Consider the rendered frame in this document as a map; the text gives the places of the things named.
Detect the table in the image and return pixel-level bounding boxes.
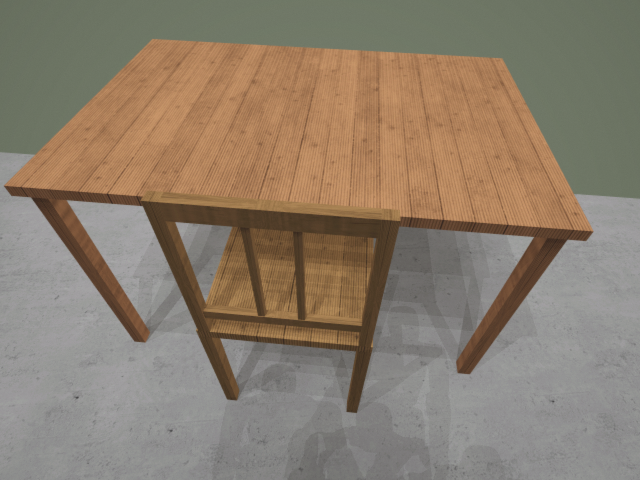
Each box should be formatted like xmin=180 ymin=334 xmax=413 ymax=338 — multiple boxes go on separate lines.
xmin=4 ymin=39 xmax=594 ymax=374

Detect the chair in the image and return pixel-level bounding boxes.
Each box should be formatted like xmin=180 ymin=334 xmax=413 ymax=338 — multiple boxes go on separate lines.
xmin=141 ymin=191 xmax=401 ymax=413

